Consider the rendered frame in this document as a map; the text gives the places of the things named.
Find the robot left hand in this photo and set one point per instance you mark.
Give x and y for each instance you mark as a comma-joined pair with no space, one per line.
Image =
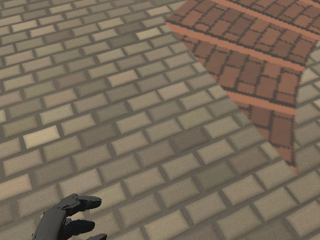
54,224

